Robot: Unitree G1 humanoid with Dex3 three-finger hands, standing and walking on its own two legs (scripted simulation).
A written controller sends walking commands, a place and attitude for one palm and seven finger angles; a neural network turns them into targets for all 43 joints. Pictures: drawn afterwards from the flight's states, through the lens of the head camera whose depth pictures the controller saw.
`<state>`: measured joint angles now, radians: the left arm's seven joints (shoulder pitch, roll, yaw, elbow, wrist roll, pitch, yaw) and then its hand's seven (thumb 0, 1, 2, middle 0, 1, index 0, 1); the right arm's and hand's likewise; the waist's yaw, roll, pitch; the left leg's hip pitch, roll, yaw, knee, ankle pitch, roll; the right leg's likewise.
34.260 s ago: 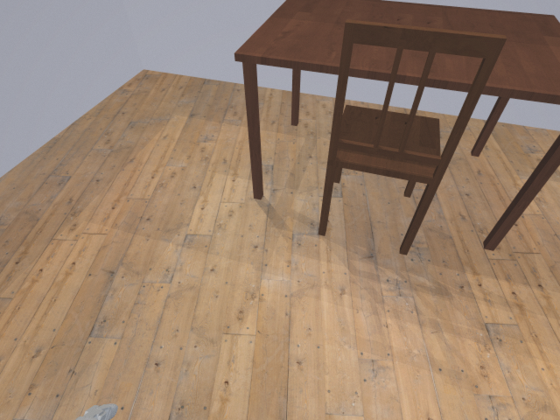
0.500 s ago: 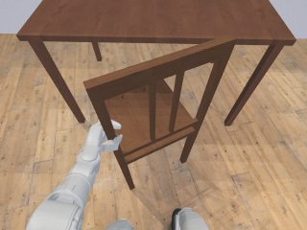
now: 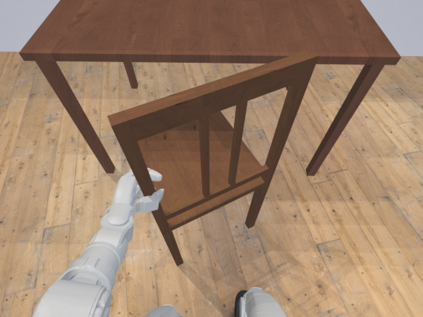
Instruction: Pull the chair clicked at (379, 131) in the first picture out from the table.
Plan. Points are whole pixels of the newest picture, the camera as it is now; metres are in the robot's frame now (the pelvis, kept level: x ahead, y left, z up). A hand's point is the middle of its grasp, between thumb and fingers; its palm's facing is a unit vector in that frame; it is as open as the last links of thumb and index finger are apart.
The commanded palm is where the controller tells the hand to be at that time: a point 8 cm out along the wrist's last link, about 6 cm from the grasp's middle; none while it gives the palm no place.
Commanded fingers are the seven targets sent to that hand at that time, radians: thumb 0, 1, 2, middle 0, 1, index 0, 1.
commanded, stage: step backward, pulling the chair out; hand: left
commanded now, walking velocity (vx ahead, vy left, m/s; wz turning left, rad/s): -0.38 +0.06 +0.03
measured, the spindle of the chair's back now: (205, 162) +0.45 +0.03 -0.04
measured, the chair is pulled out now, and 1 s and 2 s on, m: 0.27 0.27 0.28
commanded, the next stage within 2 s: none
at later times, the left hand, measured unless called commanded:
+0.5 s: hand (153, 198) +0.36 +0.14 -0.05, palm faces +0.03 -0.97 -0.23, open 6.1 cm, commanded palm +0.36 +0.20 -0.04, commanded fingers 0.00 0.90 0.90 -0.50 -1.45 -0.50 -1.45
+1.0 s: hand (153, 198) +0.35 +0.14 -0.05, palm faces +0.02 -0.98 -0.21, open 6.0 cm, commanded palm +0.37 +0.19 -0.04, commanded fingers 0.00 0.90 0.90 -0.50 -1.45 -0.50 -1.45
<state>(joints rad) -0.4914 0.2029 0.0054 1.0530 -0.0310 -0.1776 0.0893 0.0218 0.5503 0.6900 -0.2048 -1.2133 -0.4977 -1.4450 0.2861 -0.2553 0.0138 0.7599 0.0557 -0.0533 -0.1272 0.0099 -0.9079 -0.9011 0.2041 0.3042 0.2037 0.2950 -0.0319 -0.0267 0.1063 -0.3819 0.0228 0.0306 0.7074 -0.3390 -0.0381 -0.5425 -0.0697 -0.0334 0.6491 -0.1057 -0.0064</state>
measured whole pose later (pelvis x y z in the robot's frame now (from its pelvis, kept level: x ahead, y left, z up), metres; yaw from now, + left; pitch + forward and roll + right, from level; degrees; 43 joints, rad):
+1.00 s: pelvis -0.01 +0.01 +0.01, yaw +0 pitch +2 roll +1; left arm -0.52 0.18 0.02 1.08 -0.03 -0.18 0.10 0.04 0.56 0.68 -0.18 -1.23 -0.50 -1.45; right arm 0.27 -0.26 0.02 0.78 0.05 -0.06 -0.12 0.01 -0.91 -0.90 0.21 0.30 0.21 0.30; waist -0.05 -0.01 0.10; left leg -0.39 0.01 0.00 0.66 -0.28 -0.02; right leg -0.52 -0.08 -0.06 0.57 -0.09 0.01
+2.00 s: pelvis -0.01 -0.01 +0.00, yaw +0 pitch -1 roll +1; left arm -0.51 0.21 0.01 1.07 -0.04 -0.16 0.08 0.04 0.55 0.70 -0.20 -1.23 -0.50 -1.45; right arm 0.28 -0.23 0.03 0.78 0.05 -0.06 -0.11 0.01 -0.91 -0.90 0.21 0.30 0.21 0.30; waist -0.03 -0.01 0.12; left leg -0.39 0.03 -0.01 0.77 -0.37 -0.05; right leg -0.53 -0.07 -0.07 0.67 -0.12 -0.02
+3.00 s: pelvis -0.11 +0.00 +0.01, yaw +3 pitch +2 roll +2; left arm -0.56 0.17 0.02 1.09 -0.02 -0.16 0.09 0.04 0.58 0.69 -0.14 -1.21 -0.48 -1.42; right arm 0.25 -0.28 0.01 0.79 0.05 -0.06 -0.11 0.01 -0.91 -0.90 0.21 0.30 0.20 0.29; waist -0.07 -0.03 0.10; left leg -0.26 -0.01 0.02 0.60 -0.39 -0.02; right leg -0.54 -0.11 -0.07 0.52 -0.03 0.00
